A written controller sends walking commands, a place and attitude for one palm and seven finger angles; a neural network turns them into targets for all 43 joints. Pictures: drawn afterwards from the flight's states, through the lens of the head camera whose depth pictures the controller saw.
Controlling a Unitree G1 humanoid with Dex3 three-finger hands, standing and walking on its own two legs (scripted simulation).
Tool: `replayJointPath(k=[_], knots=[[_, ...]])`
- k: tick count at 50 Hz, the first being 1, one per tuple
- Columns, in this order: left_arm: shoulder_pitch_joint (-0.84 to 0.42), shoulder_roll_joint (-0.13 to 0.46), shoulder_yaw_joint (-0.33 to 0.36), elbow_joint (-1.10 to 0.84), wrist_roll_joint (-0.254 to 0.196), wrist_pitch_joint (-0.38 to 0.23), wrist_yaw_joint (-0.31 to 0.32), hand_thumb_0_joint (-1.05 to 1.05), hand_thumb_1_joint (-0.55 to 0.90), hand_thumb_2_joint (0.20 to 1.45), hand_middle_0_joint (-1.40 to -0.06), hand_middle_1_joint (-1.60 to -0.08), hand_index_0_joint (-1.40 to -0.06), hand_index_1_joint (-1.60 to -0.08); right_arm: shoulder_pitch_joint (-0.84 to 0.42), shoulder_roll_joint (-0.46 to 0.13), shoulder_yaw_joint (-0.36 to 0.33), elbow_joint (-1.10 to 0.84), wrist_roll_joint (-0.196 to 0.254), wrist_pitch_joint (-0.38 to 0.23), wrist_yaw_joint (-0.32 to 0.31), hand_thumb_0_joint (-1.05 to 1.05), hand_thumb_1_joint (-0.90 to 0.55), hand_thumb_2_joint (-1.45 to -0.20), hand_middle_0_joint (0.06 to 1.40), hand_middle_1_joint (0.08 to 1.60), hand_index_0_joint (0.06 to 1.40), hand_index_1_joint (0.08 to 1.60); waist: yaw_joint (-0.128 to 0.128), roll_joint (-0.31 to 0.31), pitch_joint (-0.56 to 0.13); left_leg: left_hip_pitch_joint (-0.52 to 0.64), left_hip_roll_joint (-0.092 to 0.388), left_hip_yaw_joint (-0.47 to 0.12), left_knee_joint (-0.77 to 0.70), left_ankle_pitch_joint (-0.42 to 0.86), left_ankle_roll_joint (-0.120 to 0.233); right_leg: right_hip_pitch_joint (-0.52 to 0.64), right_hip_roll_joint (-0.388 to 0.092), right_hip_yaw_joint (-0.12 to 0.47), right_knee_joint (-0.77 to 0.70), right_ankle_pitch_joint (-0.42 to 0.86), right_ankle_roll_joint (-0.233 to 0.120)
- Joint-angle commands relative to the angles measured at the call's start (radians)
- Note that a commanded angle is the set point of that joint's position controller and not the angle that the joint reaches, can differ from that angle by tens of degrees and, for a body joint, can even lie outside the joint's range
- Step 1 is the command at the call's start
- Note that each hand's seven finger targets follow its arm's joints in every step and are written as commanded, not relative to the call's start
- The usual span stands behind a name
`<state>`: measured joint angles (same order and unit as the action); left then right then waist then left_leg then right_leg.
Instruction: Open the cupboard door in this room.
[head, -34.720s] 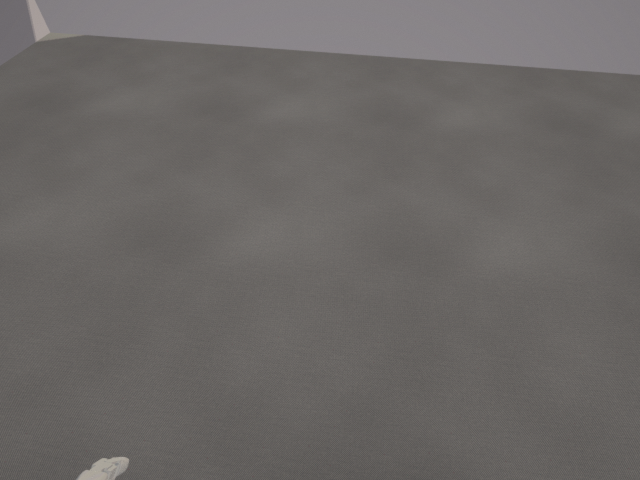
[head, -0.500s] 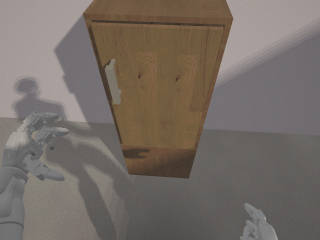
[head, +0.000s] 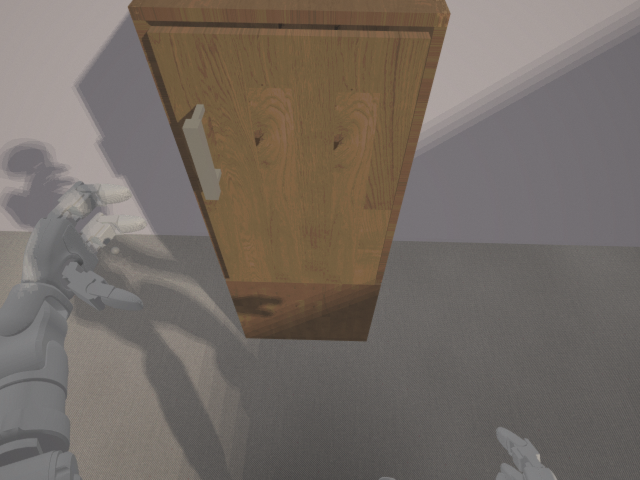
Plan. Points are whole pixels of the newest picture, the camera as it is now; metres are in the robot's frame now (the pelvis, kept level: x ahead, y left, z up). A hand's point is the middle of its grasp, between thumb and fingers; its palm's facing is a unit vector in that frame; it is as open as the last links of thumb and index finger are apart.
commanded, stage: move the hooked fingers beside the handle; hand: left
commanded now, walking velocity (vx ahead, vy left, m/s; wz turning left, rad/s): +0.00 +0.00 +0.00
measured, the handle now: (206, 154) +0.56 +0.20 +0.08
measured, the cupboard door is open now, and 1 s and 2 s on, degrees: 0 0 0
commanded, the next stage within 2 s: slide the fingers in behind the handle in 1.92 s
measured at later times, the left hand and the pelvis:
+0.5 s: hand (129, 212) +0.42 +0.27 +0.09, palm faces -0.02 -1.00 +0.02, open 14.0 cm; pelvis +0.01 +0.01 -0.01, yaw -1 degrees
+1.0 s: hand (150, 181) +0.48 +0.26 +0.09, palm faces -0.02 -1.00 +0.01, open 14.0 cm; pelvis +0.00 +0.02 -0.02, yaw -1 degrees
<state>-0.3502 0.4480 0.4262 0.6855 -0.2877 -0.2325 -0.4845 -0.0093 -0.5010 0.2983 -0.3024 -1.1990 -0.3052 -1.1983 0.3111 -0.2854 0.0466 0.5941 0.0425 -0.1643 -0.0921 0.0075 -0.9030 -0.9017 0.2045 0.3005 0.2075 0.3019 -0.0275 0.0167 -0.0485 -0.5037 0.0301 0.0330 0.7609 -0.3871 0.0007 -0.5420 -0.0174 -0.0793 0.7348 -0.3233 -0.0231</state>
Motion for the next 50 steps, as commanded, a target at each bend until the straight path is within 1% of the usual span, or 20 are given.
replayJointPath(k=[1,5,7,9,11,14,18,20,23,25,29,31,35,37,38,42,45,47,49,50], knots=[[-0.326,0.339,0.113,-0.147,-0.021,-0.07,0.008,0.0,-0.5,0.3,-0.3,-1.2,-0.3,-1.2,0.007,-0.154,-0.059,-0.127,0.004,-0.023,-0.008,0.0,-0.9,-0.9,0.2,0.3,0.2,0.3,0.006,0.011,-0.284,0.012,-0.034,-0.024,-0.097,0.214,0.022,0.22,0.02,0.082,-0.083,0.225,0.004],[-0.406,0.363,0.11,-0.141,-0.01,-0.097,-0.005,0.0,-0.5,0.3,-0.3,-1.2,-0.3,-1.2,0.026,-0.154,-0.061,-0.122,0.002,-0.005,-0.006,0.0,-0.9,-0.9,0.2,0.3,0.2,0.3,-0.001,0.049,-0.328,0.017,-0.034,-0.024,-0.085,0.242,0.024,0.227,0.024,0.085,-0.065,0.26,0.002],[-0.425,0.341,0.085,-0.099,-0.007,-0.101,-0.013,0.0,-0.5,0.3,-0.3,-1.2,-0.3,-1.2,0.033,-0.153,-0.061,-0.115,0.004,0.001,-0.007,0.0,-0.9,-0.9,0.2,0.3,0.2,0.3,-0.014,0.065,-0.31,0.019,-0.033,-0.02,-0.08,0.234,0.024,0.195,0.025,0.082,-0.068,0.255,0.003],[-0.476,0.361,0.091,-0.054,-0.011,-0.104,-0.022,0.0,-0.5,0.3,-0.3,-1.2,-0.3,-1.2,0.049,-0.162,-0.061,-0.105,0.002,0.01,-0.01,0.0,-0.9,-0.9,0.2,0.3,0.2,0.3,-0.024,0.023,-0.305,0.001,-0.031,-0.025,-0.071,0.233,0.027,0.188,0.029,0.082,-0.062,0.251,0.002],[-0.495,0.379,0.1,-0.013,-0.003,-0.106,-0.029,0.0,-0.5,0.3,-0.3,-1.2,-0.3,-1.2,0.059,-0.164,-0.063,-0.097,0.001,0.017,-0.009,0.0,-0.9,-0.9,0.2,0.3,0.2,0.3,-0.022,0.055,-0.322,0.0,-0.032,-0.024,-0.068,0.228,0.025,0.176,0.027,0.082,-0.059,0.246,0.002],[-0.553,0.376,0.076,0.031,0.006,-0.111,-0.035,0.0,-0.5,0.3,-0.3,-1.2,-0.3,-1.2,0.073,-0.168,-0.061,-0.093,0.0,0.03,-0.006,0.0,-0.9,-0.9,0.2,0.3,0.2,0.3,-0.033,0.046,-0.323,-0.012,-0.031,-0.029,-0.056,0.242,0.027,0.159,0.031,0.078,-0.046,0.259,-0.001],[-0.603,0.37,0.063,0.037,0.021,-0.126,-0.029,0.0,-0.5,0.3,-0.3,-1.2,-0.3,-1.2,0.094,-0.167,-0.067,-0.088,-0.004,0.046,0.002,0.0,-0.9,-0.9,0.2,0.3,0.2,0.3,-0.036,0.09,-0.377,0.032,-0.026,-0.038,-0.047,0.301,0.022,0.131,0.035,0.062,-0.029,0.294,-0.003],[-0.592,0.394,0.088,0.047,0.019,-0.129,-0.026,0.0,-0.5,0.3,-0.3,-1.2,-0.3,-1.2,0.104,-0.17,-0.07,-0.092,-0.006,0.057,0.005,0.0,-0.9,-0.9,0.2,0.3,0.2,0.3,-0.029,0.075,-0.416,0.035,-0.023,-0.04,-0.039,0.335,0.021,0.144,0.039,0.062,-0.018,0.319,-0.003],[-0.604,0.395,0.089,0.096,0.031,-0.122,-0.012,0.0,-0.5,0.3,-0.3,-1.2,-0.3,-1.2,0.109,-0.172,-0.07,-0.091,-0.007,0.073,0.01,0.0,-0.9,-0.9,0.2,0.3,0.2,0.3,-0.033,0.063,-0.37,0.005,-0.02,-0.039,-0.044,0.306,0.021,0.119,0.039,0.055,-0.019,0.292,-0.002],[-0.626,0.408,0.092,0.063,0.039,-0.128,-0.004,0.0,-0.5,0.3,-0.3,-1.2,-0.3,-1.2,0.116,-0.17,-0.07,-0.099,-0.01,0.081,0.014,0.0,-0.9,-0.9,0.2,0.3,0.2,0.3,-0.028,0.096,-0.414,0.033,-0.02,-0.041,-0.037,0.352,0.02,0.122,0.041,0.055,-0.011,0.314,-0.004],[-0.69,0.405,0.085,0.111,0.046,-0.136,0.01,0.0,-0.5,0.3,-0.3,-1.2,-0.3,-1.2,0.129,-0.172,-0.068,-0.088,-0.011,0.098,0.015,0.0,-0.9,-0.9,0.2,0.3,0.2,0.3,-0.052,0.064,-0.366,0.015,-0.014,-0.048,-0.032,0.342,0.02,0.083,0.047,0.046,-0.009,0.295,-0.005],[-0.704,0.392,0.07,0.106,0.058,-0.142,0.013,0.0,-0.5,0.3,-0.3,-1.2,-0.3,-1.2,0.137,-0.171,-0.07,-0.087,-0.013,0.104,0.018,0.0,-0.9,-0.9,0.2,0.3,0.2,0.3,-0.05,0.119,-0.41,0.052,-0.012,-0.052,-0.029,0.361,0.014,0.062,0.046,0.046,-0.005,0.284,-0.004],[-0.753,0.415,0.077,0.15,0.071,-0.151,0.02,0.0,-0.5,0.3,-0.3,-1.2,-0.3,-1.2,0.155,-0.175,-0.069,-0.071,-0.018,0.118,0.019,0.0,-0.9,-0.9,0.2,0.3,0.2,0.3,-0.063,0.113,-0.417,0.06,-0.006,-0.063,-0.016,0.392,0.01,0.037,0.049,0.042,0.002,0.285,-0.004],[-0.772,0.402,0.062,0.171,0.077,-0.153,0.02,0.0,-0.5,0.3,-0.3,-1.2,-0.3,-1.2,0.161,-0.176,-0.07,-0.067,-0.019,0.126,0.022,0.0,-0.9,-0.9,0.2,0.3,0.2,0.3,-0.07,0.1,-0.419,0.053,-0.005,-0.065,-0.014,0.374,0.011,0.028,0.049,0.039,0.004,0.272,-0.002],[-0.791,0.378,0.035,0.181,0.082,-0.152,0.019,0.0,-0.5,0.3,-0.3,-1.2,-0.3,-1.2,0.16,-0.174,-0.068,-0.064,-0.019,0.128,0.022,0.0,-0.9,-0.9,0.2,0.3,0.2,0.3,-0.083,0.125,-0.404,0.064,-0.003,-0.066,-0.013,0.368,0.01,-0.005,0.049,0.036,0.001,0.256,-0.003],[-0.871,0.421,0.051,0.246,0.098,-0.148,0.035,0.0,-0.5,0.3,-0.3,-1.2,-0.3,-1.2,0.183,-0.184,-0.066,-0.046,-0.023,0.143,0.019,0.0,-0.9,-0.9,0.2,0.3,0.2,0.3,-0.103,0.082,-0.382,0.022,-0.001,-0.078,-0.008,0.325,0.013,-0.027,0.049,0.035,0.003,0.228,-0.001],[-0.925,0.451,0.059,0.233,0.115,-0.161,0.046,0.0,-0.5,0.3,-0.3,-1.2,-0.3,-1.2,0.198,-0.185,-0.065,-0.043,-0.029,0.15,0.022,0.0,-0.9,-0.9,0.2,0.3,0.2,0.3,-0.102,0.148,-0.453,0.058,-0.002,-0.08,0.007,0.36,0.007,-0.032,0.05,0.039,0.018,0.236,-0.003],[-0.932,0.441,0.052,0.259,0.122,-0.163,0.052,0.0,-0.5,0.3,-0.3,-1.2,-0.3,-1.2,0.207,-0.183,-0.064,-0.038,-0.031,0.156,0.025,0.0,-0.9,-0.9,0.2,0.3,0.2,0.3,-0.112,0.128,-0.448,0.049,0.0,-0.081,0.016,0.373,0.008,-0.038,0.051,0.038,0.019,0.247,-0.001],[-0.917,0.478,0.086,0.301,0.118,-0.161,0.055,0.0,-0.5,0.3,-0.3,-1.2,-0.3,-1.2,0.221,-0.189,-0.062,-0.04,-0.034,0.164,0.026,0.0,-0.9,-0.9,0.2,0.3,0.2,0.3,-0.107,0.092,-0.442,0.008,-0.001,-0.077,0.02,0.371,0.014,-0.008,0.055,0.04,0.024,0.265,-0.002],[-0.923,0.504,0.094,0.29,0.129,-0.161,0.055,0.0,-0.5,0.3,-0.3,-1.2,-0.3,-1.2,0.221,-0.19,-0.063,-0.043,-0.033,0.17,0.026,0.0,-0.9,-0.9,0.2,0.3,0.2,0.3,-0.102,0.12,-0.46,0.009,0.0,-0.074,0.021,0.383,0.013,-0.005,0.053,0.044,0.028,0.276,0.0]])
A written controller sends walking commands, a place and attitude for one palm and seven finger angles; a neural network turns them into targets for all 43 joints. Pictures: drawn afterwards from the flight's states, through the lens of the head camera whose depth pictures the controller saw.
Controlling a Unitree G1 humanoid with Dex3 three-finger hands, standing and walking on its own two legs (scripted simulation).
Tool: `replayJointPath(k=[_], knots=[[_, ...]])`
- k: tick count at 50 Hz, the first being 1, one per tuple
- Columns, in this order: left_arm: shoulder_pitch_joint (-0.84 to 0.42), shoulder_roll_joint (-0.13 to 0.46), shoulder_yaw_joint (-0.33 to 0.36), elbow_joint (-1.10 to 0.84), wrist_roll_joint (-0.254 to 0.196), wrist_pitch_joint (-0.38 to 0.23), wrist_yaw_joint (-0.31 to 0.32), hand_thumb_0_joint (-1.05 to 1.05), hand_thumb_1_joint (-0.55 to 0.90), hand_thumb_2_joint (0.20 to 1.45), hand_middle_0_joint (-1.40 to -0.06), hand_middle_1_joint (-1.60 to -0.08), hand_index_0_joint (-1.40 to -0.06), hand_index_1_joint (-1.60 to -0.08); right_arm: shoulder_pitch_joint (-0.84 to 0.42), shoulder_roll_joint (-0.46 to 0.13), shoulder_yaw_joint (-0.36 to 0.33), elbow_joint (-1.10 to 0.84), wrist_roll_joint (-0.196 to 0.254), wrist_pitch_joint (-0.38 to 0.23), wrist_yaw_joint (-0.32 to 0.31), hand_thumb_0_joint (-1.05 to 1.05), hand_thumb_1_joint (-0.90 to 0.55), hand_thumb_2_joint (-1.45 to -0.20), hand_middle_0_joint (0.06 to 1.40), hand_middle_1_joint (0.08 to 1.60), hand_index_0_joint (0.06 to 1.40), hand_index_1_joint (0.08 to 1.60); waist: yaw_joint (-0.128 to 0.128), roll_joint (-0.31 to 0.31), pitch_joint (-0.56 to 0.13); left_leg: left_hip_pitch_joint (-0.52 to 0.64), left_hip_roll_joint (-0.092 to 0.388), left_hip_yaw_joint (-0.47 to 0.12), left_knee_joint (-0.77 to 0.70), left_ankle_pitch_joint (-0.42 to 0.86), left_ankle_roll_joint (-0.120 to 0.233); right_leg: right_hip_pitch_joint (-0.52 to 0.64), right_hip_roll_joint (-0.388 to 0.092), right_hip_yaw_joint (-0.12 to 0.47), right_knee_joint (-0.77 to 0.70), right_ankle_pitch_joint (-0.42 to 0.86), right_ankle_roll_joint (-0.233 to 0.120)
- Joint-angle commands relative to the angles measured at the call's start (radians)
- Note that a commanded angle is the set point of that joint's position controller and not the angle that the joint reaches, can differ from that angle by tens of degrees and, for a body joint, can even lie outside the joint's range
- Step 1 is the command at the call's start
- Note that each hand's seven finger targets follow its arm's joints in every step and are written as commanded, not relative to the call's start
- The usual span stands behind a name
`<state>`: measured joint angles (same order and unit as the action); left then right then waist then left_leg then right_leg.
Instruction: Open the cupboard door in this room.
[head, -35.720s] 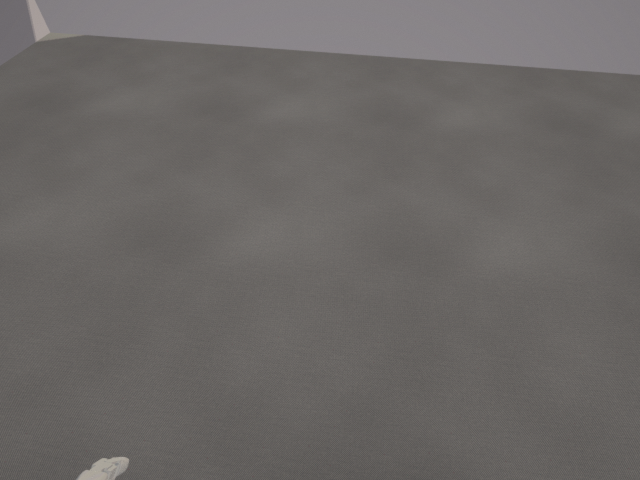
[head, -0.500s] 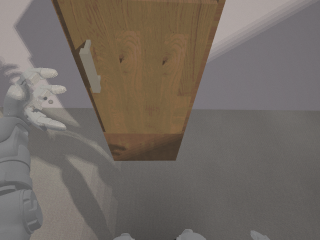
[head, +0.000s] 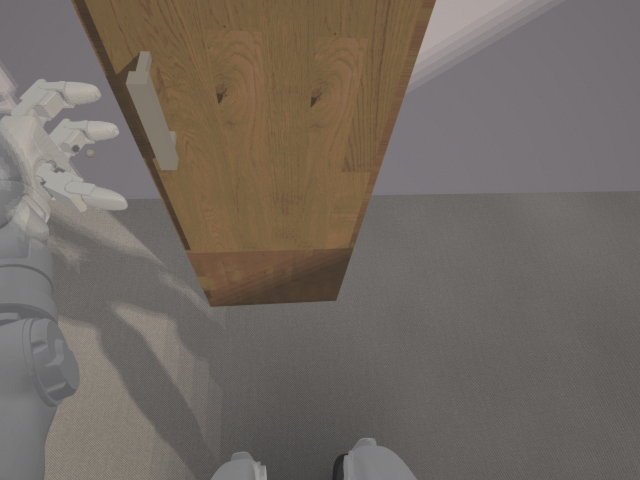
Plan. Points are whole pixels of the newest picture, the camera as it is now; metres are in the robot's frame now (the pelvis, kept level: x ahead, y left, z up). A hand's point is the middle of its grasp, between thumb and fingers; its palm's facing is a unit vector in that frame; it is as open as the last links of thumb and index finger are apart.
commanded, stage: move the hooked fingers beside the handle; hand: left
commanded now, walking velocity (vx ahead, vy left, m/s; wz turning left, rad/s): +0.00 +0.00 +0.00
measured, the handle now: (157, 114) +0.55 +0.19 +0.09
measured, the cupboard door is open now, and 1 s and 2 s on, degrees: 0 0 0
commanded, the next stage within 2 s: slide the fingers in behind the handle in 0.92 s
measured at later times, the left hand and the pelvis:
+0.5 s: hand (100, 146) +0.49 +0.24 +0.09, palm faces +0.00 -1.00 +0.01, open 14.0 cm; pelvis +0.01 +0.00 +0.00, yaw -1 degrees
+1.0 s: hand (98, 155) +0.47 +0.24 +0.10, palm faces +0.01 -1.00 +0.00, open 14.0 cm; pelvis +0.00 -0.01 +0.00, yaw +0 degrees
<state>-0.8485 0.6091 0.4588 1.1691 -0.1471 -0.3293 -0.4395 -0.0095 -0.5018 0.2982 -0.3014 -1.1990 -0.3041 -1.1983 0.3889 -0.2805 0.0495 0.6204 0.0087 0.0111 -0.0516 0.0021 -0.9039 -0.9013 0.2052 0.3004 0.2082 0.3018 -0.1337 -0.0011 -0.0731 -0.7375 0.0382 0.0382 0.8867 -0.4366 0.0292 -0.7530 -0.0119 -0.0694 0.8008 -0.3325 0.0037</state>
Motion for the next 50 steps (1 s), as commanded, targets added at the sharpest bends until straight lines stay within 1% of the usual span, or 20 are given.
replayJointPath(k=[1,6,8,10,13,15,17,21,23,25,28,30,34,37,39,41,44,46,47,50], knots=[[-0.441,0.317,0.036,-0.205,-0.004,-0.064,0.01,0.0,-0.5,0.3,-0.3,-1.2,-0.3,-1.2,0.146,-0.19,-0.064,-0.071,-0.001,-0.001,-0.011,0.0,-0.9,-0.9,0.2,0.3,0.2,0.3,0.0,0.176,-0.444,0.263,-0.009,-0.08,-0.104,0.447,-0.019,0.19,0.047,0.032,-0.037,0.284,-0.027],[-0.462,0.342,0.05,-0.163,0.001,-0.053,0.014,0.0,-0.5,0.3,-0.3,-1.2,-0.3,-1.2,0.169,-0.196,-0.066,-0.071,-0.002,0.018,-0.009,0.0,-0.9,-0.9,0.2,0.3,0.2,0.3,-0.02,0.13,-0.432,0.226,-0.007,-0.071,-0.094,0.419,-0.008,0.194,0.053,0.037,-0.045,0.291,-0.022],[-0.418,0.35,0.06,-0.136,0.001,-0.046,0.009,0.0,-0.5,0.3,-0.3,-1.2,-0.3,-1.2,0.172,-0.197,-0.065,-0.078,-0.002,0.023,-0.008,0.0,-0.9,-0.9,0.2,0.3,0.2,0.3,-0.012,0.121,-0.418,0.185,-0.011,-0.058,-0.095,0.392,-0.004,0.221,0.051,0.043,-0.049,0.298,-0.022],[-0.389,0.402,0.097,-0.15,0.004,-0.053,0.001,0.0,-0.5,0.3,-0.3,-1.2,-0.3,-1.2,0.177,-0.2,-0.064,-0.09,-0.003,0.032,-0.007,0.0,-0.9,-0.9,0.2,0.3,0.2,0.3,0.008,0.133,-0.449,0.18,-0.013,-0.057,-0.095,0.413,-0.004,0.251,0.052,0.046,-0.038,0.324,-0.026],[-0.426,0.361,0.061,-0.197,0.0,-0.06,-0.007,0.0,-0.5,0.3,-0.3,-1.2,-0.3,-1.2,0.179,-0.196,-0.068,-0.09,-0.003,0.04,-0.004,0.0,-0.9,-0.9,0.2,0.3,0.2,0.3,-0.009,0.152,-0.451,0.21,-0.009,-0.059,-0.094,0.415,-0.003,0.22,0.054,0.042,-0.044,0.311,-0.023],[-0.409,0.379,0.089,-0.227,-0.015,-0.07,-0.011,0.0,-0.5,0.3,-0.3,-1.2,-0.3,-1.2,0.183,-0.198,-0.072,-0.095,-0.003,0.046,-0.004,0.0,-0.9,-0.9,0.2,0.3,0.2,0.3,0.003,0.16,-0.5,0.248,-0.006,-0.064,-0.089,0.461,-0.007,0.23,0.058,0.039,-0.036,0.333,-0.026],[-0.413,0.34,0.065,-0.245,-0.019,-0.071,-0.009,0.0,-0.5,0.3,-0.3,-1.2,-0.3,-1.2,0.178,-0.191,-0.073,-0.091,-0.003,0.048,-0.001,0.0,-0.9,-0.9,0.2,0.3,0.2,0.3,0.0,0.195,-0.488,0.272,-0.005,-0.066,-0.087,0.477,-0.01,0.206,0.058,0.036,-0.041,0.328,-0.026],[-0.403,0.321,0.052,-0.219,-0.019,-0.055,0.003,0.0,-0.5,0.3,-0.3,-1.2,-0.3,-1.2,0.174,-0.189,-0.071,-0.084,-0.001,0.054,0.0,0.0,-0.9,-0.9,0.2,0.3,0.2,0.3,-0.008,0.164,-0.438,0.247,-0.007,-0.063,-0.091,0.451,-0.005,0.201,0.058,0.035,-0.048,0.322,-0.024],[-0.39,0.35,0.077,-0.25,-0.012,-0.059,0.013,0.0,-0.5,0.3,-0.3,-1.2,-0.3,-1.2,0.172,-0.19,-0.075,-0.089,-0.003,0.053,0.0,0.0,-0.9,-0.9,0.2,0.3,0.2,0.3,0.003,0.16,-0.467,0.256,-0.007,-0.065,-0.091,0.46,-0.005,0.219,0.057,0.035,-0.044,0.329,-0.025],[-0.389,0.324,0.063,-0.301,-0.018,-0.074,0.016,0.0,-0.5,0.3,-0.3,-1.2,-0.3,-1.2,0.166,-0.181,-0.076,-0.095,-0.003,0.054,0.003,0.0,-0.9,-0.9,0.2,0.3,0.2,0.3,0.01,0.206,-0.514,0.311,-0.005,-0.069,-0.083,0.547,-0.013,0.226,0.058,0.036,-0.035,0.373,-0.027],[-0.321,0.289,0.057,-0.278,-0.034,-0.064,0.017,0.0,-0.5,0.3,-0.3,-1.2,-0.3,-1.2,0.154,-0.18,-0.077,-0.097,0.001,0.054,0.008,0.0,-0.9,-0.9,0.2,0.3,0.2,0.3,0.014,0.15,-0.472,0.289,-0.003,-0.062,-0.087,0.542,-0.01,0.237,0.06,0.033,-0.044,0.382,-0.025],[-0.339,0.264,0.027,-0.231,-0.033,-0.05,0.012,0.0,-0.5,0.3,-0.3,-1.2,-0.3,-1.2,0.142,-0.179,-0.073,-0.096,0.006,0.057,0.004,0.0,-0.9,-0.9,0.2,0.3,0.2,0.3,-0.005,0.118,-0.394,0.235,-0.006,-0.054,-0.095,0.475,-0.004,0.227,0.057,0.033,-0.049,0.367,-0.022],[-0.367,0.321,0.065,-0.244,-0.027,-0.06,0.02,0.0,-0.5,0.3,-0.3,-1.2,-0.3,-1.2,0.133,-0.185,-0.069,-0.109,0.003,0.052,-0.002,0.0,-0.9,-0.9,0.2,0.3,0.2,0.3,0.006,0.113,-0.405,0.199,-0.016,-0.05,-0.099,0.409,0.001,0.264,0.053,0.044,-0.046,0.351,-0.027],[-0.364,0.292,0.046,-0.273,-0.027,-0.084,0.013,0.0,-0.5,0.3,-0.3,-1.2,-0.3,-1.2,0.125,-0.175,-0.069,-0.11,0.003,0.048,0.0,0.0,-0.9,-0.9,0.2,0.3,0.2,0.3,0.012,0.151,-0.46,0.246,-0.015,-0.053,-0.089,0.463,-0.005,0.264,0.052,0.045,-0.037,0.374,-0.026],[-0.375,0.243,0.012,-0.268,-0.041,-0.088,0.004,0.0,-0.5,0.3,-0.3,-1.2,-0.3,-1.2,0.125,-0.173,-0.07,-0.104,0.004,0.045,0.001,0.0,-0.9,-0.9,0.2,0.3,0.2,0.3,-0.001,0.136,-0.438,0.263,-0.011,-0.059,-0.085,0.472,-0.005,0.236,0.056,0.039,-0.039,0.364,-0.028],[-0.379,0.24,0.003,-0.235,-0.039,-0.074,0.002,0.0,-0.5,0.3,-0.3,-1.2,-0.3,-1.2,0.121,-0.179,-0.07,-0.095,0.007,0.046,-0.002,0.0,-0.9,-0.9,0.2,0.3,0.2,0.3,-0.01,0.124,-0.406,0.242,-0.011,-0.06,-0.09,0.424,-0.005,0.213,0.053,0.039,-0.047,0.33,-0.024],[-0.382,0.253,0.014,-0.233,-0.035,-0.066,0.008,0.0,-0.5,0.3,-0.3,-1.2,-0.3,-1.2,0.118,-0.182,-0.069,-0.098,0.005,0.042,-0.003,0.0,-0.9,-0.9,0.2,0.3,0.2,0.3,-0.002,0.131,-0.414,0.23,-0.016,-0.062,-0.092,0.395,-0.003,0.217,0.051,0.038,-0.044,0.307,-0.029],[-0.418,0.253,0.002,-0.204,-0.027,-0.059,0.016,0.0,-0.5,0.3,-0.3,-1.2,-0.3,-1.2,0.119,-0.18,-0.065,-0.088,0.006,0.04,-0.006,0.0,-0.9,-0.9,0.2,0.3,0.2,0.3,-0.02,0.106,-0.382,0.202,-0.015,-0.063,-0.094,0.355,-0.002,0.203,0.049,0.039,-0.048,0.286,-0.023],[-0.435,0.277,0.013,-0.215,-0.022,-0.064,0.02,0.0,-0.5,0.3,-0.3,-1.2,-0.3,-1.2,0.119,-0.183,-0.064,-0.088,0.005,0.038,-0.007,0.0,-0.9,-0.9,0.2,0.3,0.2,0.3,-0.014,0.113,-0.382,0.185,-0.017,-0.063,-0.095,0.332,-0.002,0.212,0.047,0.044,-0.05,0.272,-0.024],[-0.454,0.294,0.028,-0.265,-0.022,-0.088,0.026,0.0,-0.5,0.3,-0.3,-1.2,-0.3,-1.2,0.123,-0.181,-0.066,-0.089,0.002,0.031,-0.005,0.0,-0.9,-0.9,0.2,0.3,0.2,0.3,-0.004,0.174,-0.471,0.243,-0.018,-0.065,-0.085,0.388,-0.007,0.225,0.049,0.046,-0.036,0.303,-0.028]])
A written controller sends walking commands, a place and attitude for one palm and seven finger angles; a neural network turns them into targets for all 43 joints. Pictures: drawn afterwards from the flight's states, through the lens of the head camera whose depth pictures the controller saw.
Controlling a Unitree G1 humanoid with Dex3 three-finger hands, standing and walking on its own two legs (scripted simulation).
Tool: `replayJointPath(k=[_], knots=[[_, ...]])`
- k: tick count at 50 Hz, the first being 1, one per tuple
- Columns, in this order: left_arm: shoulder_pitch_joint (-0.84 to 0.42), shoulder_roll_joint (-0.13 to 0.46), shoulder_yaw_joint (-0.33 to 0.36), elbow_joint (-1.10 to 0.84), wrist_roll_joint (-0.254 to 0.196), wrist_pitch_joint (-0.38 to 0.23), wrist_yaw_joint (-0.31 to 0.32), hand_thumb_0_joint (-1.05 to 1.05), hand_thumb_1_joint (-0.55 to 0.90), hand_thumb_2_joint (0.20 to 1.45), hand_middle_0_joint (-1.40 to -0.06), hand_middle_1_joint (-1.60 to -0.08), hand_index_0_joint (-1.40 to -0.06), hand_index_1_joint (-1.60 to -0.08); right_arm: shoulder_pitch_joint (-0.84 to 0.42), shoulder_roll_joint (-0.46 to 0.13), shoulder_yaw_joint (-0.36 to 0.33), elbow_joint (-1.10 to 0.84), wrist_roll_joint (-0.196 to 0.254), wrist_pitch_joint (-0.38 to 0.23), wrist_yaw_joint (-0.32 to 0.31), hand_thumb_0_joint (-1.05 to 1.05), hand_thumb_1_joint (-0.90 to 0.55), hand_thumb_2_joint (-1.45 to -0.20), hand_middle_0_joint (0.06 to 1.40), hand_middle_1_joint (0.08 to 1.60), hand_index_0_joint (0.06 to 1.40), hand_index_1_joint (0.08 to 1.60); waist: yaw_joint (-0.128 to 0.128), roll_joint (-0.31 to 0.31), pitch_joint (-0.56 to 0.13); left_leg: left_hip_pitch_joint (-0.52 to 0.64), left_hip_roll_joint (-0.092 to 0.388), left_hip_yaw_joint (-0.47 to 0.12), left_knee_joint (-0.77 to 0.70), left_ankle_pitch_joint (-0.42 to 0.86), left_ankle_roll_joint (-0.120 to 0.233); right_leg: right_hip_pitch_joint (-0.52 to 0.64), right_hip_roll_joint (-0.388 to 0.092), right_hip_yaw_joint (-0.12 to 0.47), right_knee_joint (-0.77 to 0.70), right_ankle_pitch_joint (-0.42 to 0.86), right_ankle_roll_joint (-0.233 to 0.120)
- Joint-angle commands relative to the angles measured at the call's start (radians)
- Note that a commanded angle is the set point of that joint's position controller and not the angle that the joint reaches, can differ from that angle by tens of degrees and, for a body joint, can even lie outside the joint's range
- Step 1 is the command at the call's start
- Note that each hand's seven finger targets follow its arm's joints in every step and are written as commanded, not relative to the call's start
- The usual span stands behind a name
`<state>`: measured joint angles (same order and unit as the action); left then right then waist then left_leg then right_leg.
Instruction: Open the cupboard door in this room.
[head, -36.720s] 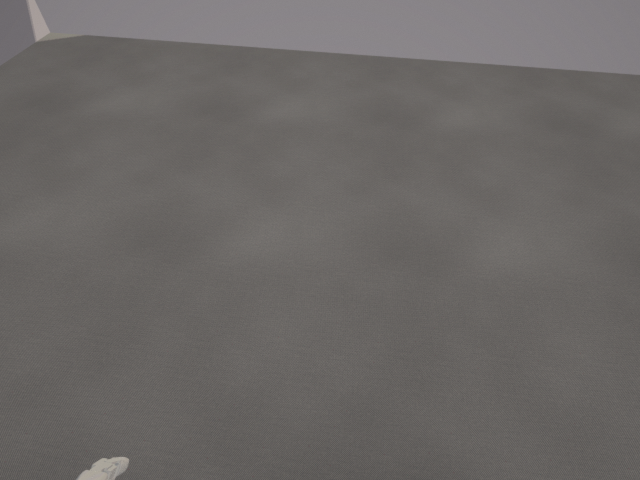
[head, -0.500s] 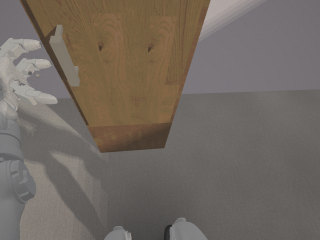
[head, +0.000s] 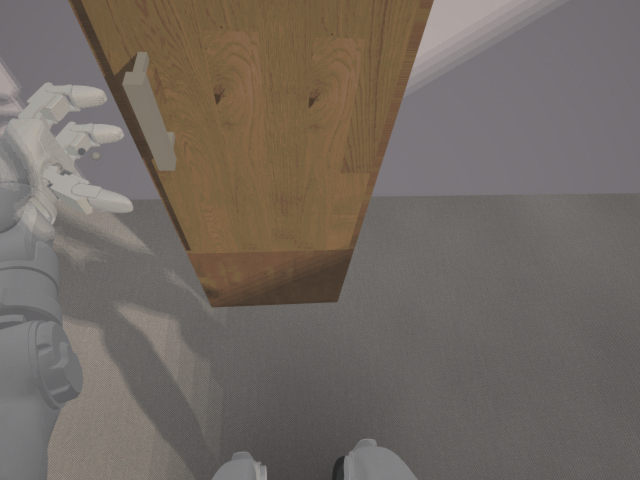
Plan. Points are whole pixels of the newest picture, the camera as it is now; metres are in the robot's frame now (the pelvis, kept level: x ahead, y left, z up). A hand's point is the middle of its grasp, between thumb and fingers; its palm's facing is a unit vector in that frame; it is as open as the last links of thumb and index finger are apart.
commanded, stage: slide the fingers in behind the handle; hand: left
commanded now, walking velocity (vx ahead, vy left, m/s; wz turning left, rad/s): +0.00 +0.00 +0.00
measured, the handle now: (155, 115) +0.55 +0.19 +0.09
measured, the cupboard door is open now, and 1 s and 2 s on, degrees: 0 0 1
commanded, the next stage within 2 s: close the thumb around the handle in 1.62 s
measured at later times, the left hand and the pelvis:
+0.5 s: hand (132, 149) +0.48 +0.21 +0.10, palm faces +0.01 -1.00 +0.00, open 14.0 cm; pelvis +0.00 +0.00 +0.00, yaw -1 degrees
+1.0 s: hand (161, 146) +0.49 +0.18 +0.10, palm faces +0.00 -1.00 +0.00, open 14.0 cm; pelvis +0.00 +0.00 +0.00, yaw +0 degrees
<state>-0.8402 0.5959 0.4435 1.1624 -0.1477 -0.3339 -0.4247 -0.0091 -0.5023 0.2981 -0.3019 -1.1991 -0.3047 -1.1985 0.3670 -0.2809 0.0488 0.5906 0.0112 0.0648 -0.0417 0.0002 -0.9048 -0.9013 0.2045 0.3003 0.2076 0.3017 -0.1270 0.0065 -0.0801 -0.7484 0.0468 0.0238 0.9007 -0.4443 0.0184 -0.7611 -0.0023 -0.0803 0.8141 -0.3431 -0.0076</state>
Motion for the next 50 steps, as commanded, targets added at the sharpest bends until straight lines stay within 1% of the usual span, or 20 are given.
replayJointPath(k=[1,3,9,10,12,15,17,18,20,22,24,25,29,32,34,37,41,43,45,50], knots=[[-0.449,0.326,0.058,-0.234,-0.015,-0.083,0.013,0.0,-0.5,0.3,-0.3,-1.2,-0.3,-1.2,0.148,-0.182,-0.064,-0.056,-0.001,-0.022,-0.016,0.0,-0.9,-0.9,0.2,0.3,0.2,0.3,-0.007,0.139,-0.453,0.24,-0.024,-0.054,-0.097,0.395,0.003,0.234,0.04,0.054,-0.047,0.31,-0.017],[-0.455,0.26,0.011,-0.24,-0.021,-0.08,0.011,0.0,-0.5,0.3,-0.3,-1.2,-0.3,-1.2,0.148,-0.178,-0.065,-0.055,0.0,-0.026,-0.013,0.0,-0.9,-0.9,0.2,0.3,0.2,0.3,-0.019,0.146,-0.44,0.248,-0.023,-0.053,-0.102,0.387,0.003,0.216,0.041,0.051,-0.053,0.3,-0.014],[-0.386,0.231,0.014,-0.244,-0.025,-0.065,0.033,0.0,-0.5,0.3,-0.3,-1.2,-0.3,-1.2,0.158,-0.178,-0.071,-0.065,-0.002,-0.024,-0.006,0.0,-0.9,-0.9,0.2,0.3,0.2,0.3,0.003,0.134,-0.436,0.26,-0.021,-0.058,-0.112,0.416,0.0,0.213,0.044,0.039,-0.051,0.295,-0.02],[-0.392,0.205,-0.005,-0.241,-0.024,-0.06,0.04,0.0,-0.5,0.3,-0.3,-1.2,-0.3,-1.2,0.155,-0.175,-0.07,-0.062,-0.001,-0.024,-0.003,0.0,-0.9,-0.9,0.2,0.3,0.2,0.3,-0.005,0.139,-0.421,0.258,-0.02,-0.056,-0.116,0.404,-0.001,0.2,0.043,0.038,-0.055,0.286,-0.016],[-0.418,0.226,0.011,-0.246,-0.018,-0.063,0.062,0.0,-0.5,0.3,-0.3,-1.2,-0.3,-1.2,0.162,-0.179,-0.073,-0.058,-0.002,-0.024,-0.003,0.0,-0.9,-0.9,0.2,0.3,0.2,0.3,-0.011,0.088,-0.404,0.227,-0.021,-0.055,-0.121,0.36,0.005,0.214,0.042,0.042,-0.063,0.272,-0.013],[-0.404,0.235,0.029,-0.253,-0.007,-0.076,0.086,0.0,-0.5,0.3,-0.3,-1.2,-0.3,-1.2,0.161,-0.173,-0.073,-0.061,-0.004,-0.027,0.0,0.0,-0.9,-0.9,0.2,0.3,0.2,0.3,0.002,0.106,-0.427,0.222,-0.026,-0.046,-0.12,0.351,0.005,0.237,0.041,0.05,-0.061,0.278,-0.015],[-0.436,0.201,-0.004,-0.244,0.002,-0.082,0.096,0.0,-0.5,0.3,-0.3,-1.2,-0.3,-1.2,0.156,-0.17,-0.069,-0.059,-0.004,-0.029,0.001,0.0,-0.9,-0.9,0.2,0.3,0.2,0.3,-0.011,0.116,-0.389,0.205,-0.028,-0.046,-0.126,0.308,0.005,0.217,0.04,0.05,-0.065,0.247,-0.015],[-0.433,0.215,0.003,-0.225,0.009,-0.081,0.102,0.0,-0.5,0.3,-0.3,-1.2,-0.3,-1.2,0.16,-0.173,-0.07,-0.054,-0.003,-0.03,-0.001,0.0,-0.9,-0.9,0.2,0.3,0.2,0.3,-0.015,0.086,-0.38,0.195,-0.025,-0.048,-0.126,0.303,0.007,0.216,0.04,0.05,-0.065,0.244,-0.015],[-0.446,0.214,0.007,-0.238,0.01,-0.089,0.109,0.0,-0.5,0.3,-0.3,-1.2,-0.3,-1.2,0.161,-0.171,-0.071,-0.056,-0.005,-0.034,-0.001,0.0,-0.9,-0.9,0.2,0.3,0.2,0.3,-0.012,0.118,-0.411,0.215,-0.028,-0.045,-0.124,0.315,0.006,0.221,0.04,0.054,-0.062,0.254,-0.015],[-0.443,0.242,0.03,-0.226,0.012,-0.091,0.114,0.0,-0.5,0.3,-0.3,-1.2,-0.3,-1.2,0.164,-0.172,-0.07,-0.054,-0.005,-0.035,-0.001,0.0,-0.9,-0.9,0.2,0.3,0.2,0.3,-0.006,0.089,-0.42,0.193,-0.029,-0.043,-0.12,0.315,0.007,0.249,0.039,0.057,-0.059,0.267,-0.014],[-0.455,0.222,0.009,-0.223,0.013,-0.094,0.113,0.0,-0.5,0.3,-0.3,-1.2,-0.3,-1.2,0.166,-0.17,-0.066,-0.055,-0.007,-0.037,-0.002,0.0,-0.9,-0.9,0.2,0.3,0.2,0.3,-0.016,0.083,-0.406,0.186,-0.029,-0.047,-0.12,0.329,0.009,0.252,0.04,0.056,-0.056,0.284,-0.015],[-0.455,0.199,-0.003,-0.229,0.012,-0.095,0.109,0.0,-0.5,0.3,-0.3,-1.2,-0.3,-1.2,0.164,-0.167,-0.069,-0.054,-0.006,-0.039,0.0,0.0,-0.9,-0.9,0.2,0.3,0.2,0.3,-0.014,0.114,-0.431,0.205,-0.03,-0.041,-0.116,0.337,0.007,0.249,0.039,0.06,-0.055,0.292,-0.013],[-0.419,0.204,0.014,-0.235,-0.002,-0.092,0.104,0.0,-0.5,0.3,-0.3,-1.2,-0.3,-1.2,0.17,-0.169,-0.073,-0.057,-0.006,-0.037,0.002,0.0,-0.9,-0.9,0.2,0.3,0.2,0.3,-0.006,0.082,-0.45,0.211,-0.029,-0.039,-0.109,0.38,0.009,0.274,0.042,0.058,-0.051,0.335,-0.014],[-0.424,0.143,-0.034,-0.243,-0.003,-0.08,0.103,0.0,-0.5,0.3,-0.3,-1.2,-0.3,-1.2,0.161,-0.164,-0.073,-0.057,-0.003,-0.036,0.006,0.0,-0.9,-0.9,0.2,0.3,0.2,0.3,-0.016,0.113,-0.424,0.222,-0.029,-0.034,-0.115,0.362,0.007,0.238,0.039,0.055,-0.06,0.314,-0.012],[-0.433,0.161,-0.02,-0.249,-0.002,-0.082,0.113,0.0,-0.5,0.3,-0.3,-1.2,-0.3,-1.2,0.164,-0.167,-0.075,-0.055,-0.004,-0.035,0.003,0.0,-0.9,-0.9,0.2,0.3,0.2,0.3,-0.018,0.083,-0.418,0.215,-0.027,-0.04,-0.113,0.356,0.009,0.239,0.041,0.052,-0.058,0.306,-0.013],[-0.482,0.105,-0.067,-0.256,0.005,-0.084,0.128,0.0,-0.5,0.3,-0.3,-1.2,-0.3,-1.2,0.162,-0.161,-0.075,-0.044,-0.005,-0.039,0.005,0.0,-0.9,-0.9,0.2,0.3,0.2,0.3,-0.029,0.128,-0.404,0.244,-0.028,-0.049,-0.113,0.355,0.003,0.193,0.039,0.048,-0.058,0.284,-0.014],[-0.49,0.119,-0.041,-0.24,0.005,-0.09,0.157,0.0,-0.5,0.3,-0.3,-1.2,-0.3,-1.2,0.167,-0.162,-0.077,-0.034,-0.009,-0.045,0.008,0.0,-0.9,-0.9,0.2,0.3,0.2,0.3,-0.031,0.082,-0.434,0.236,-0.028,-0.049,-0.105,0.358,0.005,0.211,0.04,0.051,-0.056,0.294,-0.01],[-0.473,0.155,-0.013,-0.246,0.019,-0.091,0.17,0.0,-0.5,0.3,-0.3,-1.2,-0.3,-1.2,0.17,-0.162,-0.076,-0.037,-0.011,-0.044,0.01,0.0,-0.9,-0.9,0.2,0.3,0.2,0.3,-0.011,0.097,-0.446,0.218,-0.033,-0.046,-0.109,0.375,0.004,0.248,0.037,0.053,-0.046,0.322,-0.013],[-0.458,0.107,-0.05,-0.279,0.028,-0.101,0.175,0.0,-0.5,0.3,-0.3,-1.2,-0.3,-1.2,0.161,-0.152,-0.077,-0.046,-0.011,-0.044,0.016,0.0,-0.9,-0.9,0.2,0.3,0.2,0.3,-0.007,0.154,-0.482,0.272,-0.032,-0.047,-0.099,0.432,-0.001,0.226,0.038,0.051,-0.038,0.346,-0.015],[-0.44,0.079,-0.055,-0.243,0.016,-0.092,0.191,0.0,-0.5,0.3,-0.3,-1.2,-0.3,-1.2,0.164,-0.154,-0.078,-0.045,-0.01,-0.039,0.019,0.0,-0.9,-0.9,0.2,0.3,0.2,0.3,-0.016,0.066,-0.437,0.23,-0.03,-0.041,-0.107,0.413,0.003,0.246,0.04,0.05,-0.046,0.356,-0.01]])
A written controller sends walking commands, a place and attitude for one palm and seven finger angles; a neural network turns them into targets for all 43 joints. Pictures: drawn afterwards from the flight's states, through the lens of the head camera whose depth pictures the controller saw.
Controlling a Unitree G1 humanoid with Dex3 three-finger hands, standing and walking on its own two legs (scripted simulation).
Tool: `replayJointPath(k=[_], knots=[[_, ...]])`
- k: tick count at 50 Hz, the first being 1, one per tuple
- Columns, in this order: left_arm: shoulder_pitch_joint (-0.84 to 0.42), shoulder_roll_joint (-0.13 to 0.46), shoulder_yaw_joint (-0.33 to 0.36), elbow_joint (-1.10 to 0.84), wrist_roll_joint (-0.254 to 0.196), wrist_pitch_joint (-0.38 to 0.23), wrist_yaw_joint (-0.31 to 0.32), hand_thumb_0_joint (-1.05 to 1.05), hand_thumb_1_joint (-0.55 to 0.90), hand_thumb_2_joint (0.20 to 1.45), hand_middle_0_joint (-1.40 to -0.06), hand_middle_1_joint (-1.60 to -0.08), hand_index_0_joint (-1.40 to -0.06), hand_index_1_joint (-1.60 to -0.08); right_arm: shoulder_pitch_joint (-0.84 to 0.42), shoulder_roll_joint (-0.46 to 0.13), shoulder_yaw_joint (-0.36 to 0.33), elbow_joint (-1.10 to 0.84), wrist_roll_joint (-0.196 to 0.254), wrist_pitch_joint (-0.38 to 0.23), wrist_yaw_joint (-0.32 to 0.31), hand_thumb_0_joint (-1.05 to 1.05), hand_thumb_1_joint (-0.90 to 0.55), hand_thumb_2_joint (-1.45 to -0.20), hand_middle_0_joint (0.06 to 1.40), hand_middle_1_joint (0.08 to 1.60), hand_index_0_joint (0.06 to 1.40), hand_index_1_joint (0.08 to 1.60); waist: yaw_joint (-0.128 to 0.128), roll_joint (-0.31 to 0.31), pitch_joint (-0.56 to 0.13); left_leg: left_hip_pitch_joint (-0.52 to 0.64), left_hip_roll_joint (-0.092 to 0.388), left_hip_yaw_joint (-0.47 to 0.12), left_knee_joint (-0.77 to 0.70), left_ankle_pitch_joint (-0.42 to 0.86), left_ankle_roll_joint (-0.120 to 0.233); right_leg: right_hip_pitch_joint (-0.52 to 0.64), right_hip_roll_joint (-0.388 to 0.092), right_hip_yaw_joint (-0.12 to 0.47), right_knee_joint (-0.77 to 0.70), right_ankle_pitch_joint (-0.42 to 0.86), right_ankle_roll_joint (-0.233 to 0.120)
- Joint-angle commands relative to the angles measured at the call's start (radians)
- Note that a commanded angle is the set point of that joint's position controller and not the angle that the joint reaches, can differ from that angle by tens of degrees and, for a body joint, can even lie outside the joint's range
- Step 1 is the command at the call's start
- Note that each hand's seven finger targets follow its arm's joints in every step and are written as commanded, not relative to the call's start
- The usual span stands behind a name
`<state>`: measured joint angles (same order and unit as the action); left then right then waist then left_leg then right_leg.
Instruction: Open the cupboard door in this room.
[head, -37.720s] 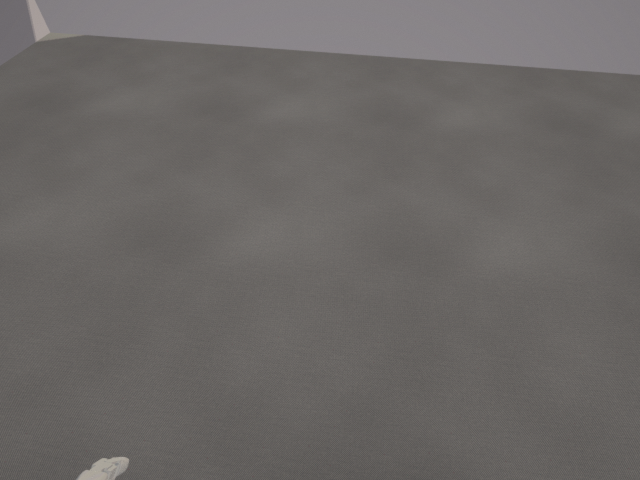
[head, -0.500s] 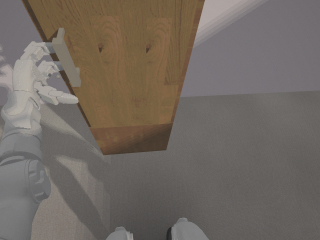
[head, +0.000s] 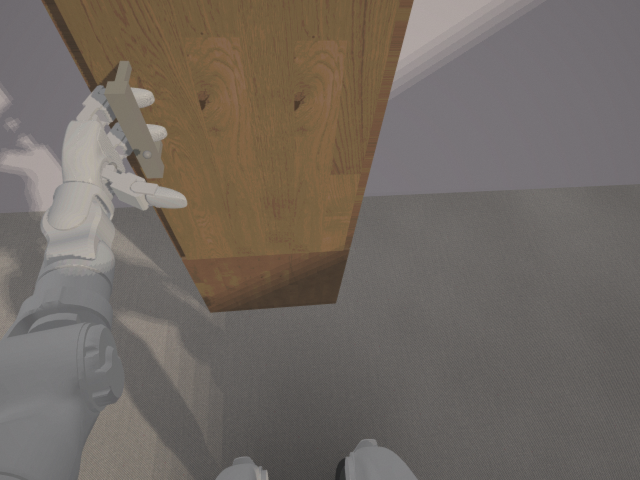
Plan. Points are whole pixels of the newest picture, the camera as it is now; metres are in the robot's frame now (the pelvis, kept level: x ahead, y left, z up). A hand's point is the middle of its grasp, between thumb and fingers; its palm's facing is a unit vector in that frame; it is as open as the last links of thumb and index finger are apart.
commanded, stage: slide the fingers in behind the handle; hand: left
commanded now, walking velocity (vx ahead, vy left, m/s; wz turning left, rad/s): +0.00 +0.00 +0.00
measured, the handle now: (140, 123) +0.54 +0.20 +0.09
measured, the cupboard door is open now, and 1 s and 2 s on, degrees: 0 1 18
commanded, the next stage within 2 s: close the thumb around the handle in 0.62 s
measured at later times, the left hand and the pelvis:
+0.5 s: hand (151, 157) +0.48 +0.18 +0.10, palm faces +0.02 -1.00 +0.01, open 14.0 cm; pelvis +0.00 +0.00 +0.00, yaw +0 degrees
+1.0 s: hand (152, 160) +0.48 +0.18 +0.10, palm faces +0.02 -1.00 -0.01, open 11.8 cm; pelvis -0.01 +0.00 +0.00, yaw +0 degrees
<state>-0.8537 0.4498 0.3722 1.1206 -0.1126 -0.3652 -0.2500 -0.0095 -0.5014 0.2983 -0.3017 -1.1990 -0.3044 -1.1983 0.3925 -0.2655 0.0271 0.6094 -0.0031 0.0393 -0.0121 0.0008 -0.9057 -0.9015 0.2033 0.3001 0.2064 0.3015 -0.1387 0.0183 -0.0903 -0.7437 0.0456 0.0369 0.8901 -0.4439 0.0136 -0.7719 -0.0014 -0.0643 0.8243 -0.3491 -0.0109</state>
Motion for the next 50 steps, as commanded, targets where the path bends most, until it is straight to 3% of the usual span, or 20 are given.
replayJointPath(k=[1,4,9,11,13,14,16,18,20,24,25,27,30,33,36,41,44,45,48,50], knots=[[-0.441,0.212,0.006,-0.199,-0.017,-0.057,0.019,0.0,-0.5,0.3,-0.3,-1.2,-0.3,-1.2,0.136,-0.167,-0.054,-0.063,0.004,-0.014,-0.009,0.0,-0.9,-0.9,0.2,0.3,0.2,0.3,-0.007,0.07,-0.407,0.215,-0.031,-0.051,-0.101,0.394,0.008,0.254,0.038,0.034,-0.059,0.354,-0.008],[-0.433,0.256,0.045,-0.22,-0.01,-0.066,0.036,0.0,-0.5,0.3,-0.3,-1.2,-0.3,-1.2,0.14,-0.169,-0.056,-0.068,0.0,-0.014,-0.01,0.0,-0.9,-0.9,0.2,0.3,0.2,0.3,0.006,0.051,-0.439,0.202,-0.036,-0.047,-0.097,0.391,0.012,0.293,0.038,0.042,-0.055,0.369,-0.009],[-0.417,0.199,0.011,-0.238,-0.011,-0.083,0.039,0.0,-0.5,0.3,-0.3,-1.2,-0.3,-1.2,0.138,-0.161,-0.06,-0.07,0.001,-0.018,-0.005,0.0,-0.9,-0.9,0.2,0.3,0.2,0.3,0.004,0.06,-0.454,0.231,-0.036,-0.043,-0.097,0.414,0.012,0.293,0.039,0.041,-0.056,0.391,-0.01],[-0.423,0.19,0.003,-0.209,-0.015,-0.075,0.038,0.0,-0.5,0.3,-0.3,-1.2,-0.3,-1.2,0.137,-0.161,-0.059,-0.06,0.004,-0.018,-0.006,0.0,-0.9,-0.9,0.2,0.3,0.2,0.3,-0.006,0.038,-0.422,0.203,-0.035,-0.039,-0.1,0.38,0.012,0.288,0.038,0.043,-0.064,0.375,-0.006],[-0.427,0.23,0.028,-0.192,-0.008,-0.07,0.039,0.0,-0.5,0.3,-0.3,-1.2,-0.3,-1.2,0.141,-0.166,-0.059,-0.055,0.004,-0.017,-0.008,0.0,-0.9,-0.9,0.2,0.3,0.2,0.3,-0.003,0.028,-0.402,0.173,-0.038,-0.038,-0.106,0.349,0.014,0.302,0.036,0.046,-0.067,0.363,-0.007],[-0.451,0.227,0.019,-0.23,-0.007,-0.079,0.037,0.0,-0.5,0.3,-0.3,-1.2,-0.3,-1.2,0.138,-0.166,-0.058,-0.06,0.003,-0.018,-0.01,0.0,-0.9,-0.9,0.2,0.3,0.2,0.3,-0.005,0.075,-0.434,0.202,-0.04,-0.037,-0.102,0.369,0.015,0.3,0.036,0.048,-0.061,0.375,-0.008],[-0.414,0.249,0.045,-0.228,-0.01,-0.082,0.032,0.0,-0.5,0.3,-0.3,-1.2,-0.3,-1.2,0.138,-0.163,-0.061,-0.059,0.003,-0.019,-0.011,0.0,-0.9,-0.9,0.2,0.3,0.2,0.3,0.01,0.065,-0.465,0.21,-0.039,-0.037,-0.098,0.392,0.012,0.321,0.035,0.049,-0.059,0.396,-0.008],[-0.426,0.189,-0.005,-0.222,-0.017,-0.078,0.024,0.0,-0.5,0.3,-0.3,-1.2,-0.3,-1.2,0.129,-0.158,-0.058,-0.059,0.006,-0.021,-0.01,0.0,-0.9,-0.9,0.2,0.3,0.2,0.3,-0.004,0.061,-0.421,0.203,-0.038,-0.034,-0.106,0.366,0.012,0.3,0.036,0.046,-0.068,0.375,-0.006],[-0.409,0.222,0.029,-0.214,-0.026,-0.077,0.024,0.0,-0.5,0.3,-0.3,-1.2,-0.3,-1.2,0.134,-0.165,-0.059,-0.058,0.006,-0.02,-0.012,0.0,-0.9,-0.9,0.2,0.3,0.2,0.3,0.005,0.036,-0.433,0.194,-0.039,-0.036,-0.106,0.373,0.014,0.319,0.037,0.047,-0.067,0.386,-0.007],[-0.383,0.249,0.047,-0.232,-0.021,-0.081,0.022,0.0,-0.5,0.3,-0.3,-1.2,-0.3,-1.2,0.129,-0.167,-0.06,-0.069,0.005,-0.019,-0.012,0.0,-0.9,-0.9,0.2,0.3,0.2,0.3,0.019,0.061,-0.437,0.196,-0.042,-0.035,-0.107,0.374,0.014,0.329,0.035,0.048,-0.063,0.386,-0.012],[-0.404,0.208,0.009,-0.256,-0.022,-0.085,0.022,0.0,-0.5,0.3,-0.3,-1.2,-0.3,-1.2,0.124,-0.16,-0.059,-0.066,0.007,-0.018,-0.011,0.0,-0.9,-0.9,0.2,0.3,0.2,0.3,0.004,0.065,-0.44,0.215,-0.04,-0.035,-0.108,0.395,0.014,0.319,0.035,0.046,-0.065,0.401,-0.007],[-0.395,0.175,-0.011,-0.26,-0.026,-0.086,0.02,0.0,-0.5,0.3,-0.3,-1.2,-0.3,-1.2,0.122,-0.158,-0.061,-0.065,0.007,-0.019,-0.008,0.0,-0.9,-0.9,0.2,0.3,0.2,0.3,0.006,0.084,-0.444,0.241,-0.038,-0.038,-0.107,0.405,0.01,0.299,0.036,0.042,-0.066,0.391,-0.009],[-0.382,0.203,0.018,-0.224,-0.034,-0.081,0.022,0.0,-0.5,0.3,-0.3,-1.2,-0.3,-1.2,0.118,-0.167,-0.063,-0.058,0.009,-0.018,-0.011,0.0,-0.9,-0.9,0.2,0.3,0.2,0.3,0.005,0.027,-0.404,0.202,-0.038,-0.038,-0.111,0.363,0.012,0.302,0.036,0.041,-0.073,0.367,-0.007],[-0.414,0.18,-0.011,-0.232,-0.024,-0.082,0.025,0.0,-0.5,0.3,-0.3,-1.2,-0.3,-1.2,0.111,-0.163,-0.061,-0.058,0.009,-0.021,-0.013,0.0,-0.9,-0.9,0.2,0.3,0.2,0.3,-0.002,0.073,-0.395,0.216,-0.039,-0.043,-0.115,0.341,0.01,0.27,0.034,0.041,-0.075,0.332,-0.01],[-0.47,0.162,-0.034,-0.215,-0.015,-0.086,0.037,0.0,-0.5,0.3,-0.3,-1.2,-0.3,-1.2,0.114,-0.163,-0.057,-0.049,0.007,-0.025,-0.012,0.0,-0.9,-0.9,0.2,0.3,0.2,0.3,-0.019,0.07,-0.374,0.221,-0.038,-0.055,-0.117,0.316,0.008,0.232,0.034,0.035,-0.073,0.292,-0.01],[-0.438,0.161,-0.018,-0.233,-0.021,-0.1,0.046,0.0,-0.22,0.42,-0.32,-1.23,-0.32,-1.23,0.118,-0.164,-0.061,-0.05,0.003,-0.034,-0.007,0.0,-0.9,-0.9,0.2,0.3,0.2,0.3,0.004,0.083,-0.447,0.27,-0.034,-0.061,-0.107,0.394,-0.001,0.242,0.036,0.029,-0.057,0.331,-0.012],[-0.445,0.139,-0.041,-0.229,-0.016,-0.1,0.047,0.0,-0.052,0.492,-0.332,-1.248,-0.332,-1.248,0.115,-0.163,-0.06,-0.052,0.002,-0.034,-0.007,0.0,-0.9,-0.9,0.2,0.3,0.2,0.3,-0.008,0.045,-0.418,0.243,-0.036,-0.058,-0.11,0.363,0.006,0.245,0.038,0.03,-0.062,0.319,-0.011],[-0.439,0.166,-0.019,-0.221,-0.013,-0.099,0.047,0.0,0.004,0.516,-0.336,-1.254,-0.336,-1.254,0.116,-0.165,-0.061,-0.049,0.004,-0.033,-0.008,0.0,-0.9,-0.9,0.2,0.3,0.2,0.3,0.001,0.059,-0.413,0.233,-0.036,-0.056,-0.111,0.357,0.004,0.249,0.036,0.032,-0.063,0.318,-0.011],[-0.46,0.181,-0.016,-0.189,-0.008,-0.089,0.047,0.0,0.172,0.588,-0.348,-1.272,-0.348,-1.272,0.119,-0.17,-0.058,-0.045,0.005,-0.031,-0.013,0.0,-0.9,-0.9,0.2,0.3,0.2,0.3,-0.011,0.031,-0.379,0.201,-0.037,-0.059,-0.117,0.303,0.007,0.238,0.035,0.034,-0.07,0.281,-0.011],[-0.477,0.159,-0.035,-0.193,-0.007,-0.09,0.045,0.0,0.284,0.636,-0.356,-1.284,-0.356,-1.284,0.118,-0.165,-0.055,-0.045,0.003,-0.034,-0.013,0.0,-0.9,-0.9,0.2,0.3,0.2,0.3,-0.014,0.083,-0.399,0.222,-0.039,-0.058,-0.113,0.318,0.005,0.227,0.034,0.035,-0.066,0.285,-0.012]])
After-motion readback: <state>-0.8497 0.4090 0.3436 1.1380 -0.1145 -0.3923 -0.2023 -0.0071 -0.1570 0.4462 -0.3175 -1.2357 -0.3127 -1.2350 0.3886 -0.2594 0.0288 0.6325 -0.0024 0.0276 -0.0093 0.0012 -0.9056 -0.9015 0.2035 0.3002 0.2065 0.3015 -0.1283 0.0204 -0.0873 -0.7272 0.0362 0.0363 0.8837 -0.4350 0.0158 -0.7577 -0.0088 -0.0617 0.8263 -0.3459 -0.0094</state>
